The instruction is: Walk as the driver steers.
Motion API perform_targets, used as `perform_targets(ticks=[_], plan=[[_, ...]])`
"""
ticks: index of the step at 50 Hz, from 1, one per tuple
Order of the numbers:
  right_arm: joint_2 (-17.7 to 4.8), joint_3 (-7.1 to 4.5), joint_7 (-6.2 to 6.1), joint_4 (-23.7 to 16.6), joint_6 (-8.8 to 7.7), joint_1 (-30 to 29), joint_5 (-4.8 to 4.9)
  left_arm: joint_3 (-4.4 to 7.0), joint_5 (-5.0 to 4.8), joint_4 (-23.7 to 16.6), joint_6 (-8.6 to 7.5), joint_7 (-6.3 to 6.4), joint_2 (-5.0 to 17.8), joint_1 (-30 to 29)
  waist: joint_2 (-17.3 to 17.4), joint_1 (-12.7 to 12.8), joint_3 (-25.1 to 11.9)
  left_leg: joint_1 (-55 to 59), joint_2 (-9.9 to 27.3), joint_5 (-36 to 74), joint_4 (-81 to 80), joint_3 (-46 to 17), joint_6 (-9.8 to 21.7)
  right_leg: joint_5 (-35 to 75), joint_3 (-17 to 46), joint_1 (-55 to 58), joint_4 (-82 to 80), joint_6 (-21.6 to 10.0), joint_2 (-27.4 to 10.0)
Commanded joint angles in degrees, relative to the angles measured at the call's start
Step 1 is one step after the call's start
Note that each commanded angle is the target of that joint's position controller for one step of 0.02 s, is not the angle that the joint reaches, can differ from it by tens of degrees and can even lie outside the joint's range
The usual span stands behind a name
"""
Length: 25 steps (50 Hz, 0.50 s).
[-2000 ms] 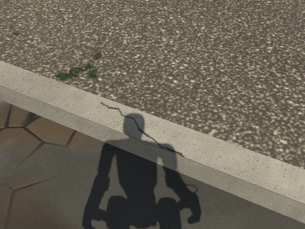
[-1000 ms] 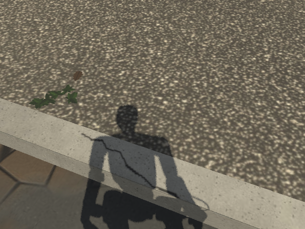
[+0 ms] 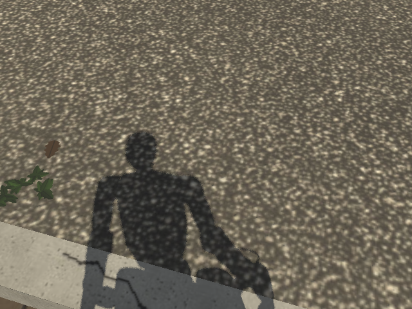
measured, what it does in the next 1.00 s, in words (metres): walks ahead, turning right: right foot, then left foot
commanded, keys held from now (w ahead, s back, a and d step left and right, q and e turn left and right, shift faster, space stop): e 0.08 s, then w+e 0.30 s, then w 0.62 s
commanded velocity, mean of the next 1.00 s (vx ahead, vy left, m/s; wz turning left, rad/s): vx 0.35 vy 0.00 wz -0.32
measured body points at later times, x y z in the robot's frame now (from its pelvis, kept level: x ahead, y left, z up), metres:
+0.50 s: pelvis +0.07 -0.03 +0.01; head +0.07 -0.05 +0.46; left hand +0.12 +0.23 -0.12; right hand +0.13 -0.30 -0.12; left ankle +0.14 +0.08 -0.66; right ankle -0.04 -0.10 -0.73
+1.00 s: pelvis +0.29 -0.06 +0.02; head +0.35 -0.06 +0.46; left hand +0.61 -0.04 -0.03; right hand +0.09 -0.19 -0.10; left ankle +0.19 +0.07 -0.73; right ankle +0.41 -0.18 -0.55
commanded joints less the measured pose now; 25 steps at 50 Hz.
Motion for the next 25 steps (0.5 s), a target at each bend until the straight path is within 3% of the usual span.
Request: perform_targets(ticks=[1, 4, 6, 7, 8, 9, 10, 11, 12, 13, 14, 16, 17, 21, 25], plan=[[-8.12, -1.94, -0.65, -3.18, 0.45, 0.67, -0.23, 0.61, -0.07, -3.05, 0.49, -0.26, 2.74, 3.97, 6.13, 0.13, -4.63, 0.36, 17.60, -7.89, -12.47, -13.35, 7.88, -0.13, -1.50, 3.48, -2.23, -0.50, -0.31], [-9.73, -2.53, -0.61, -3.61, 0.86, 0.68, -0.22, 0.77, -0.46, -4.76, 0.53, -0.46, 3.09, 4.53, 5.67, -0.03, -5.58, 0.82, 19.13, -8.75, -11.17, -12.42, 6.76, -0.33, -2.86, 6.90, -8.09, -1.89, 0.17], [-11.20, -3.15, -0.15, -4.41, 1.37, -0.50, 0.29, 0.97, -0.50, -4.53, 0.52, -0.94, 3.47, 8.88, 5.32, 1.69, -6.40, -3.45, 18.96, -21.82, -11.44, -10.78, 3.54, 1.65, -5.04, 14.81, -16.98, -4.22, 1.78], [-10.74, -3.27, 0.14, -4.93, 1.85, -1.63, 0.32, 1.30, -0.31, -3.85, 0.51, -1.26, 4.22, 11.61, 3.66, 2.84, -4.26, -8.44, 17.41, -28.82, -8.23, -8.48, 0.81, 1.46, -4.40, 19.34, -23.44, -6.07, 2.84], [-8.85, -3.17, 0.72, -5.14, 2.43, -1.68, 0.03, 1.60, -0.23, -3.14, 0.17, -1.41, 5.17, 14.43, -3.46, 4.14, -1.20, -15.44, 13.44, -34.28, 2.48, -3.98, -2.66, -2.82, 3.47, 22.58, -32.44, -8.51, -0.26], [-2.49, -1.53, 1.62, -7.96, 2.65, -3.13, 0.45, 2.51, -0.11, -4.47, 0.00, -0.92, 10.47, 15.46, -18.68, 4.45, 0.72, -27.92, 3.14, -32.87, 23.46, 2.48, -7.31, -24.46, 30.85, 21.87, -44.65, -14.45, -16.14], [-5.26, -2.07, 1.77, -11.19, 2.15, -9.73, -1.03, 3.15, -0.23, -5.31, -0.16, 0.11, 13.51, 13.48, -13.03, 4.59, 7.46, -31.26, 0.96, -22.40, 31.08, -8.11, -7.95, -33.60, 41.75, 11.55, -53.48, -18.54, -19.64], [-7.27, -2.66, 2.60, -11.41, 1.40, -9.54, -0.79, 2.62, -0.32, -6.03, -0.38, 1.14, 12.16, 8.68, -8.00, 1.01, 9.87, -29.24, 3.29, -14.34, 34.53, -11.06, -8.13, -28.99, 36.72, 7.36, -53.23, -16.96, -17.74], [-8.45, -3.10, 3.65, -9.94, 0.72, -6.18, -0.35, 2.42, -0.83, -7.14, -0.99, 0.87, 12.03, 4.97, -5.98, -1.84, 8.40, -26.57, 3.08, -9.14, 34.42, -11.71, -8.37, -19.45, 30.69, 7.30, -51.52, -14.85, -14.29], [-9.33, -3.42, 4.59, -8.86, 0.10, -4.74, -0.78, 2.61, -1.04, -8.45, -1.82, 0.21, 12.77, 3.24, -3.74, -2.18, 5.97, -24.71, 2.53, -6.08, 33.26, -11.36, -8.46, -9.00, 25.50, 9.92, -50.48, -13.17, -11.26], [-8.86, -3.48, 5.13, -7.77, -0.21, -3.55, -1.48, 2.45, -1.08, -8.59, -2.80, -0.20, 11.65, 3.39, -2.17, -2.00, 3.62, -23.14, 2.15, -3.65, 34.04, -10.74, -8.37, -1.17, 21.62, 12.51, -48.80, -12.49, -8.99], [-6.43, -3.05, 5.33, -7.77, -0.24, -3.14, -1.47, 2.19, -1.15, -7.66, -4.28, -1.04, 9.54, 7.44, -1.97, -1.01, 0.15, -24.32, 2.16, -2.21, 35.51, -10.40, -8.18, 7.08, 19.44, 18.60, -45.85, -12.76, -7.63], [-4.78, -2.58, 4.92, -7.70, 0.01, -2.96, -1.25, 2.16, -0.84, -7.00, -4.61, -1.18, 8.63, 9.54, -4.73, -0.43, -1.14, -25.54, 1.86, -2.93, 39.14, -9.40, -8.06, 9.35, 19.40, 21.10, -44.04, -13.44, -7.07], [-4.07, -1.73, 4.77, -10.46, -0.28, -7.63, -1.55, 2.13, -0.24, -6.66, -4.88, -0.45, 8.44, 15.15, -5.60, 2.41, -0.63, -30.81, 2.78, -7.09, 41.26, -8.40, -8.72, 13.52, 20.95, 24.58, -42.50, -16.51, -7.82], [-3.84, -0.80, 5.54, -12.62, -0.98, -10.41, -1.23, 2.10, -0.12, -6.76, -5.55, 0.55, 9.23, 15.79, -5.46, 2.65, 0.95, -27.09, 3.73, -9.33, 30.21, -9.00, -7.81, 21.95, 20.43, 25.81, -41.89, -15.92, -9.42]])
